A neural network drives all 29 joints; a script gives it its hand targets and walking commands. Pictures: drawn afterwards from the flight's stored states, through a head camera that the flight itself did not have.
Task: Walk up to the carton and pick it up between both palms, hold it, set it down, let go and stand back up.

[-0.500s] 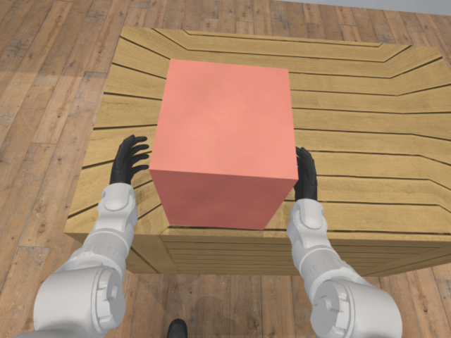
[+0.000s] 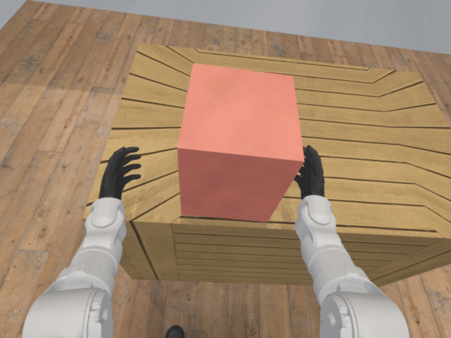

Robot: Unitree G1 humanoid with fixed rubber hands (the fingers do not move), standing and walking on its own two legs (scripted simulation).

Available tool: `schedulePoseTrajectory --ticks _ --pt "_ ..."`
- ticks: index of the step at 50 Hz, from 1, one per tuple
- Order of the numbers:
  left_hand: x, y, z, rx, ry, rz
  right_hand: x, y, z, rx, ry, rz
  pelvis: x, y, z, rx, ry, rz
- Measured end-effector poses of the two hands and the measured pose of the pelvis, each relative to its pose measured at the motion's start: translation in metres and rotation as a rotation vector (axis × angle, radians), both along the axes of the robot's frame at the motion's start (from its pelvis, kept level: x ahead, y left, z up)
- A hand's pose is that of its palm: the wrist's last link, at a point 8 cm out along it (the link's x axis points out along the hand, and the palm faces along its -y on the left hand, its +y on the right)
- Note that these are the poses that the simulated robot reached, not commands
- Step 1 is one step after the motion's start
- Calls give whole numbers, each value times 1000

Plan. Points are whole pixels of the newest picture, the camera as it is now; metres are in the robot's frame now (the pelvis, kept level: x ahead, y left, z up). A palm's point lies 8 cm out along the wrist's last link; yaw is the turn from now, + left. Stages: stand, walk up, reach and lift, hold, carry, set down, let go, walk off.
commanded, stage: set down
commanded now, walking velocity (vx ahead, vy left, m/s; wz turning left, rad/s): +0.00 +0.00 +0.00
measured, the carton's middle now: (233, 149) +0.50 -0.01 -0.01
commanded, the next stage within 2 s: none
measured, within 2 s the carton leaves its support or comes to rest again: neither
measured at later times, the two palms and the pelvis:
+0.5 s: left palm (110, 223) +0.33 +0.20 -0.02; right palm (325, 226) +0.34 -0.18 -0.01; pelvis +0.02 -0.01 +0.01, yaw +1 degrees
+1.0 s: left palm (86, 266) +0.26 +0.22 -0.02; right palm (335, 253) +0.29 -0.19 +0.00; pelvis +0.02 -0.01 +0.01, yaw +2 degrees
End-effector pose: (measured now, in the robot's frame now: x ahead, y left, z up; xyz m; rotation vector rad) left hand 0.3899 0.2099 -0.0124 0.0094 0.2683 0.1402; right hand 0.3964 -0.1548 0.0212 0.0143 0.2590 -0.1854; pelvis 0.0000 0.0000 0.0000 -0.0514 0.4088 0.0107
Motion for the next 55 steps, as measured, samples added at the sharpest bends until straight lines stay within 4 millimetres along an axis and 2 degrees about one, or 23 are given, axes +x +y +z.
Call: schedulePoseTrajectory --ticks 4,11,18,23,31,36,43,55 --pt "-19 7 -10 14 40 -9 -7 2 -1 6 15 -16 0 5 1 0 -18 6" --pt "-43 4 -23 22 67 -30 -17 1 -8 28 38 1 -1 6 1 1 -30 8" --pt "-50 0 -19 29 45 -14 -37 -13 -24 35 79 -10 6 0 3 6 -46 6" --pt "-54 -4 -12 37 24 -19 -53 -24 -27 20 52 -22 14 -6 5 13 -72 7" --pt "-85 -7 -19 36 78 -60 -80 -37 -27 13 24 -53 22 -13 10 25 -171 11" --pt "-105 -3 -22 38 102 -45 -85 -37 -22 16 -2 -51 21 -14 11 29 -216 13" --pt "-118 7 -14 37 65 -8 -89 -30 -20 18 -12 -21 20 -14 12 30 -250 15" --pt "-145 19 -6 36 59 20 -125 -40 -24 19 14 -63 25 -12 13 41 -344 23"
